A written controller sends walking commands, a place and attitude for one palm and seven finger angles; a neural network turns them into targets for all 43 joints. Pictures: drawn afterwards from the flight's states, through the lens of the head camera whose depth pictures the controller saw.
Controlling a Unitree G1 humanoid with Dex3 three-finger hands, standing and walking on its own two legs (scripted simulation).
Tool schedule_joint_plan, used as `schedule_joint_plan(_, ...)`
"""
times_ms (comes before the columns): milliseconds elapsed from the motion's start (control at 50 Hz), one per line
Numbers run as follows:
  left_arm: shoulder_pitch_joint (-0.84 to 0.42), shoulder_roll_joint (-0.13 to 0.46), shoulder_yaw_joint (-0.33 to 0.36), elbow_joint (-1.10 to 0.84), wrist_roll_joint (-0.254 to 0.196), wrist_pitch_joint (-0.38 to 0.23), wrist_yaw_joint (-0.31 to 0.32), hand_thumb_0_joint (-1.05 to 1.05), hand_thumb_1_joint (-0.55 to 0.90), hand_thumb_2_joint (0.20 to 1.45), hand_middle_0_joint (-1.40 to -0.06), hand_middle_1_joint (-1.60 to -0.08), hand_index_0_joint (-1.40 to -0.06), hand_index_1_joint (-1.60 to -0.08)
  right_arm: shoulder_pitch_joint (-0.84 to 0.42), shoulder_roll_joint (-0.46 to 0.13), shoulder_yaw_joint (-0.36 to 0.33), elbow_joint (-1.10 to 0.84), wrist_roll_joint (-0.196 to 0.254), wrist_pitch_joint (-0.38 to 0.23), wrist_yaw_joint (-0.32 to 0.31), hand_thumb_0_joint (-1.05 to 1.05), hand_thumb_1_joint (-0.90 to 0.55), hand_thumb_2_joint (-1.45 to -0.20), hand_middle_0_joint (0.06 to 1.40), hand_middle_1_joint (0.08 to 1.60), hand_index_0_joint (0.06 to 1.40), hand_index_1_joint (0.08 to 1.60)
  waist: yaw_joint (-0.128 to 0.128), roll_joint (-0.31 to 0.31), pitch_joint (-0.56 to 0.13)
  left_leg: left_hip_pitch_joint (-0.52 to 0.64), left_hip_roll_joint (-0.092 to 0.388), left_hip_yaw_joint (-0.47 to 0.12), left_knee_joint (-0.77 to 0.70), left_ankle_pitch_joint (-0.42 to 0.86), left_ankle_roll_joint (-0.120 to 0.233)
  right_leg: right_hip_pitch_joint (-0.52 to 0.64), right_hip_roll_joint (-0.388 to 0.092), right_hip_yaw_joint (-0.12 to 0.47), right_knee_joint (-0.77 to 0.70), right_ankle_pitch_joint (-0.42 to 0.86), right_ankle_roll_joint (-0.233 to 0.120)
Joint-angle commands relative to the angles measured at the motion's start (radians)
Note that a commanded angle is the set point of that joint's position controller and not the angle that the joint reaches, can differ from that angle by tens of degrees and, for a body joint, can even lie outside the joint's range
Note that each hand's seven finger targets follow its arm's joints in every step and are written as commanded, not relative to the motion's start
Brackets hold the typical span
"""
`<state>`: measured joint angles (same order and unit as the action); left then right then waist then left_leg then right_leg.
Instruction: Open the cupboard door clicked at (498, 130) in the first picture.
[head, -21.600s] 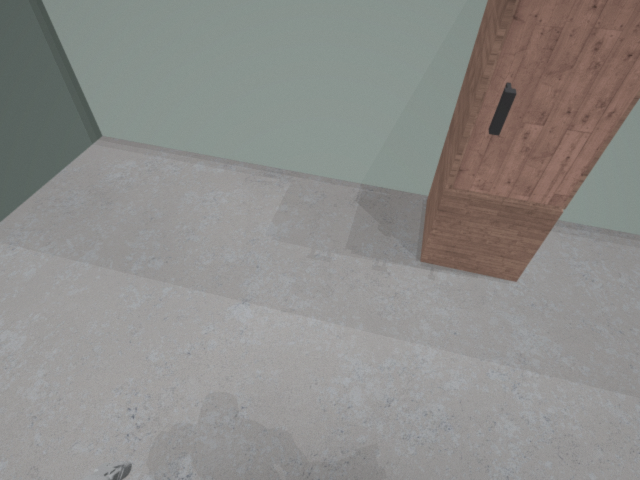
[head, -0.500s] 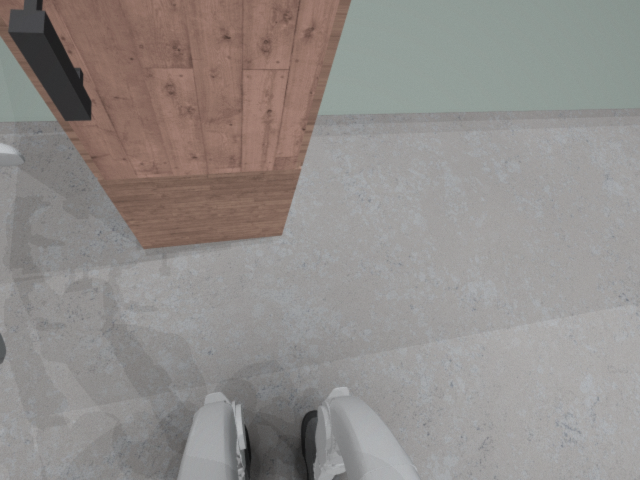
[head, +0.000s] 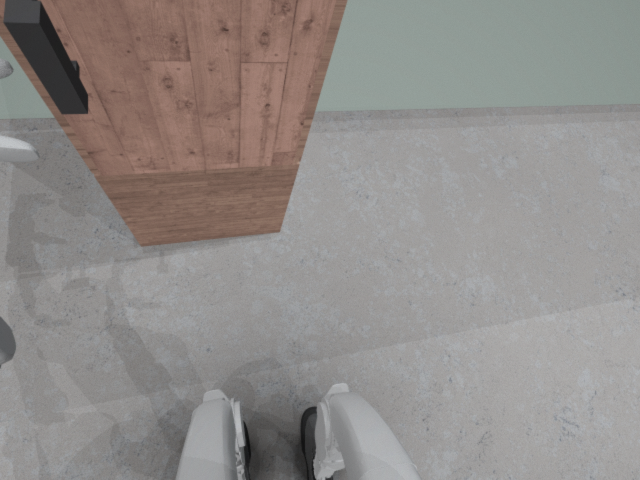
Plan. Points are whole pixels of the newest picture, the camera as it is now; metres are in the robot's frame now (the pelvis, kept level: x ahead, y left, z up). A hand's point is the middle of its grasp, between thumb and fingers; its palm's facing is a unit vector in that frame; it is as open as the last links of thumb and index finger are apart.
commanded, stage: slide the fingers in behind the handle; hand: left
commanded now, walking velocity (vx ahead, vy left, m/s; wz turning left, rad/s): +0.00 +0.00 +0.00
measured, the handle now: (53, 47) +0.58 +0.25 +0.06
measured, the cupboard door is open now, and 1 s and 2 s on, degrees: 0 0 0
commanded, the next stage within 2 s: close the thumb around the handle in 1.24 s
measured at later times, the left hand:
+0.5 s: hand (20, 95) +0.51 +0.27 +0.07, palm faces +0.09 -1.00 +0.01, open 14.0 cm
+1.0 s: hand (63, 93) +0.52 +0.24 +0.06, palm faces +0.12 -0.99 +0.00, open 14.0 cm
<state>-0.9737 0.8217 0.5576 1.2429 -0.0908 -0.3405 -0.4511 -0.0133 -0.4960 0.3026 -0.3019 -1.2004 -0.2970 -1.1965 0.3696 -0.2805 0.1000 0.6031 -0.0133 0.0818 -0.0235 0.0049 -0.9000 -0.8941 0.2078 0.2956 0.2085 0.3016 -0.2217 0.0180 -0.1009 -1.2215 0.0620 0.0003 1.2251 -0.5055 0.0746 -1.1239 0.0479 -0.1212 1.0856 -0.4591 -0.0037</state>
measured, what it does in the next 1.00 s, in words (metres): stands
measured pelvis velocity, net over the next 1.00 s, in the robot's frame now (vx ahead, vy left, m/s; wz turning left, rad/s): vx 0.01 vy -0.02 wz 0.01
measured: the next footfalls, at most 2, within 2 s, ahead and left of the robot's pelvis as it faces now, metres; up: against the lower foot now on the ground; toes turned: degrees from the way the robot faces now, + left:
none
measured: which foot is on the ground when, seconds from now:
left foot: down 0.00-1.00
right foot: down 0.00-1.00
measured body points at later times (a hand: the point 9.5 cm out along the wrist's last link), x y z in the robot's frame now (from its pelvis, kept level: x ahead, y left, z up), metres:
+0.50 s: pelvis +0.01 +0.00 +0.01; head +0.17 +0.05 +0.43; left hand +0.50 +0.32 +0.07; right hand +0.01 -0.27 -0.09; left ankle +0.02 +0.07 -0.63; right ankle +0.02 -0.13 -0.63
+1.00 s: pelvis +0.01 -0.02 +0.01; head +0.16 +0.02 +0.43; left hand +0.51 +0.29 +0.06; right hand +0.01 -0.29 -0.09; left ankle +0.02 +0.07 -0.63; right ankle +0.02 -0.13 -0.63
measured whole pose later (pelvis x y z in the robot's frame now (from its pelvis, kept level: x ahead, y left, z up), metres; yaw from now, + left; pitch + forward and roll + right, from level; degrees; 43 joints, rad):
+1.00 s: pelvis +0.01 -0.02 +0.01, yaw +1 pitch +26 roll -5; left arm -0.92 0.65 0.50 1.22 -0.08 -0.41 -0.29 -0.01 -0.50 0.30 -0.30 -1.20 -0.30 -1.20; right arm 0.36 -0.27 0.07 0.62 -0.02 0.09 0.00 0.01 -0.90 -0.89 0.21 0.30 0.21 0.30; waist -0.21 0.03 -0.11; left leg -1.14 0.06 0.02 1.18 -0.50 0.05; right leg -1.07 0.05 -0.10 1.09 -0.47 -0.03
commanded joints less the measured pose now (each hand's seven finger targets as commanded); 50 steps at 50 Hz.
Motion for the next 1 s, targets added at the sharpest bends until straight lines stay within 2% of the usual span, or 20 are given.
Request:
schedule_joint_plan(0,-0.362,0.319,0.034,-0.284,-0.005,-0.095,0.031,0.0,-0.5,0.3,-0.3,-1.2,-0.3,-1.2,0.213,-0.228,-0.094,-0.022,-0.007,-0.005,-0.003,0.0,-0.9,-0.9,0.2,0.3,0.2,0.3,0.031,0.355,-0.579,0.722,0.021,-0.165,-0.156,0.571,-0.086,0.039,0.022,0.042,-0.088,0.21,-0.025)
schedule_joint_plan(100,-0.321,0.245,0.017,-0.275,-0.029,-0.083,0.038,0.0,-0.5,0.3,-0.3,-1.2,-0.3,-1.2,0.215,-0.225,-0.101,-0.02,-0.006,0.005,0.004,0.0,-0.9,-0.9,0.2,0.3,0.2,0.3,0.027,0.288,-0.57,0.715,0.02,-0.161,-0.162,0.587,-0.077,0.076,0.025,0.04,-0.104,0.232,-0.02)
schedule_joint_plan(120,-0.301,0.242,0.017,-0.248,-0.03,-0.074,0.038,0.0,-0.5,0.3,-0.3,-1.2,-0.3,-1.2,0.211,-0.224,-0.1,-0.023,-0.004,0.006,0.003,0.0,-0.9,-0.9,0.2,0.3,0.2,0.3,0.03,0.279,-0.547,0.688,0.017,-0.155,-0.168,0.552,-0.076,0.081,0.025,0.041,-0.108,0.221,-0.02)
schedule_joint_plan(140,-0.322,0.21,-0.009,-0.238,-0.036,-0.068,0.039,0.0,-0.5,0.3,-0.3,-1.2,-0.3,-1.2,0.209,-0.221,-0.098,-0.019,-0.002,0.006,0.003,0.0,-0.9,-0.9,0.2,0.3,0.2,0.3,0.011,0.245,-0.513,0.658,0.015,-0.15,-0.171,0.514,-0.067,0.087,0.026,0.04,-0.113,0.22,-0.017)
schedule_joint_plan(160,-0.307,0.228,0.006,-0.225,-0.033,-0.065,0.043,0.0,-0.5,0.3,-0.3,-1.2,-0.3,-1.2,0.209,-0.223,-0.099,-0.021,-0.002,0.006,0.001,0.0,-0.9,-0.9,0.2,0.3,0.2,0.3,0.021,0.227,-0.492,0.626,0.011,-0.142,-0.177,0.479,-0.061,0.108,0.025,0.044,-0.119,0.212,-0.017)
schedule_joint_plan(200,-0.305,0.236,0.013,-0.252,-0.028,-0.077,0.052,0.0,-0.5,0.3,-0.3,-1.2,-0.3,-1.2,0.21,-0.222,-0.1,-0.025,-0.004,0.004,0.001,0.0,-0.9,-0.9,0.2,0.3,0.2,0.3,0.029,0.257,-0.517,0.652,0.009,-0.139,-0.179,0.506,-0.062,0.111,0.024,0.047,-0.117,0.224,-0.02)
schedule_joint_plan(280,-0.346,0.18,-0.024,-0.306,-0.027,-0.121,0.074,0.0,-0.5,0.3,-0.3,-1.2,-0.3,-1.2,0.208,-0.212,-0.104,-0.017,-0.009,0.0,0.005,0.0,-0.9,-0.9,0.2,0.3,0.2,0.3,0.024,0.294,-0.523,0.712,0.016,-0.153,-0.179,0.536,-0.076,0.069,0.023,0.045,-0.108,0.216,-0.025)
schedule_joint_plan(340,-0.324,0.141,-0.033,-0.299,-0.039,-0.135,0.082,0.0,-0.5,0.3,-0.3,-1.2,-0.3,-1.2,0.206,-0.21,-0.109,-0.008,-0.011,0.002,0.01,0.0,-0.9,-0.9,0.2,0.3,0.2,0.3,0.026,0.279,-0.535,0.73,0.017,-0.156,-0.178,0.564,-0.084,0.076,0.025,0.042,-0.113,0.221,-0.023)
schedule_joint_plan(360,-0.313,0.124,-0.039,-0.268,-0.041,-0.128,0.083,0.0,-0.5,0.3,-0.3,-1.2,-0.3,-1.2,0.205,-0.21,-0.109,-0.006,-0.01,0.003,0.01,0.0,-0.9,-0.9,0.2,0.3,0.2,0.3,0.017,0.234,-0.522,0.694,0.012,-0.148,-0.177,0.534,-0.074,0.097,0.025,0.044,-0.116,0.225,-0.021)
schedule_joint_plan(420,-0.312,0.087,-0.068,-0.261,-0.037,-0.114,0.089,0.0,-0.5,0.3,-0.3,-1.2,-0.3,-1.2,0.203,-0.206,-0.11,-0.009,-0.007,0.008,0.01,0.0,-0.9,-0.9,0.2,0.3,0.2,0.3,0.021,0.262,-0.508,0.704,0.011,-0.145,-0.184,0.549,-0.076,0.087,0.02,0.044,-0.119,0.226,-0.021)
schedule_joint_plan(460,-0.301,0.092,-0.065,-0.253,-0.028,-0.107,0.103,0.0,-0.5,0.3,-0.3,-1.2,-0.3,-1.2,0.202,-0.206,-0.11,-0.011,-0.007,0.011,0.01,0.0,-0.9,-0.9,0.2,0.3,0.2,0.3,0.028,0.253,-0.488,0.695,0.011,-0.147,-0.194,0.531,-0.077,0.089,0.02,0.044,-0.122,0.218,-0.022)
schedule_joint_plan(500,-0.33,0.094,-0.059,-0.3,-0.028,-0.123,0.119,0.0,-0.5,0.3,-0.3,-1.2,-0.3,-1.2,0.202,-0.204,-0.112,-0.011,-0.011,0.011,0.012,0.0,-0.9,-0.9,0.2,0.3,0.2,0.3,0.028,0.268,-0.53,0.731,0.011,-0.147,-0.186,0.564,-0.079,0.09,0.02,0.046,-0.119,0.231,-0.022)
schedule_joint_plan(580,-0.319,0.11,-0.026,-0.317,-0.03,-0.158,0.154,0.0,-0.5,0.3,-0.3,-1.2,-0.3,-1.2,0.193,-0.196,-0.112,-0.018,-0.013,0.003,0.013,0.0,-0.9,-0.9,0.2,0.3,0.2,0.3,0.038,0.221,-0.547,0.67,0.0,-0.124,-0.178,0.527,-0.064,0.163,0.022,0.06,-0.115,0.259,-0.022)
schedule_joint_plan(660,-0.336,0.069,-0.073,-0.249,-0.012,-0.152,0.163,0.0,-0.5,0.3,-0.3,-1.2,-0.3,-1.2,0.183,-0.193,-0.106,-0.011,-0.008,0.003,0.016,0.0,-0.9,-0.9,0.2,0.3,0.2,0.3,0.013,0.191,-0.473,0.588,-0.007,-0.106,-0.179,0.42,-0.051,0.167,0.02,0.069,-0.126,0.226,-0.017)
schedule_joint_plan(680,-0.342,0.095,-0.059,-0.246,-0.009,-0.154,0.162,0.0,-0.5,0.3,-0.3,-1.2,-0.3,-1.2,0.184,-0.197,-0.105,-0.012,-0.008,0.003,0.013,0.0,-0.9,-0.9,0.2,0.3,0.2,0.3,0.018,0.199,-0.471,0.588,-0.007,-0.108,-0.179,0.422,-0.051,0.172,0.019,0.071,-0.121,0.228,-0.022)
schedule_joint_plan(720,-0.363,0.075,-0.082,-0.234,-0.006,-0.148,0.161,0.0,-0.5,0.3,-0.3,-1.2,-0.3,-1.2,0.182,-0.195,-0.103,-0.009,-0.008,0.003,0.011,0.0,-0.9,-0.9,0.2,0.3,0.2,0.3,0.008,0.203,-0.474,0.588,-0.007,-0.108,-0.181,0.408,-0.05,0.164,0.018,0.072,-0.123,0.224,-0.019)
schedule_joint_plan(800,-0.339,0.071,-0.069,-0.254,-0.019,-0.157,0.157,0.0,-0.5,0.3,-0.3,-1.2,-0.3,-1.2,0.187,-0.195,-0.109,-0.01,-0.009,-0.001,0.011,0.0,-0.9,-0.9,0.2,0.3,0.2,0.3,0.022,0.215,-0.545,0.612,-0.01,-0.105,-0.167,0.456,-0.05,0.182,0.017,0.077,-0.113,0.26,-0.02)
schedule_joint_plan(820,-0.352,0.05,-0.086,-0.243,-0.022,-0.154,0.158,0.0,-0.5,0.3,-0.3,-1.2,-0.3,-1.2,0.183,-0.192,-0.106,-0.008,-0.008,-0.001,0.011,0.0,-0.9,-0.9,0.2,0.3,0.2,0.3,0.012,0.205,-0.518,0.599,-0.009,-0.104,-0.166,0.441,-0.05,0.171,0.016,0.076,-0.116,0.252,-0.017)
schedule_joint_plan(920,-0.347,0.154,-0.017,-0.236,-0.009,-0.142,0.171,0.0,-0.5,0.3,-0.3,-1.2,-0.3,-1.2,0.188,-0.195,-0.104,-0.019,-0.007,-0.004,0.007,0.0,-0.9,-0.9,0.2,0.3,0.2,0.3,0.028,0.164,-0.537,0.495,-0.018,-0.075,-0.151,0.417,-0.033,0.275,0.014,0.1,-0.111,0.302,-0.011)
schedule_joint_plan(980,-0.337,0.162,-0.009,-0.281,-0.003,-0.159,0.17,0.0,-0.5,0.3,-0.3,-1.2,-0.3,-1.2,0.19,-0.19,-0.105,-0.024,-0.009,-0.006,0.012,0.0,-0.9,-0.9,0.2,0.3,0.2,0.3,0.041,0.209,-0.573,0.536,-0.017,-0.075,-0.147,0.47,-0.037,0.282,0.017,0.1,-0.099,0.338,-0.016)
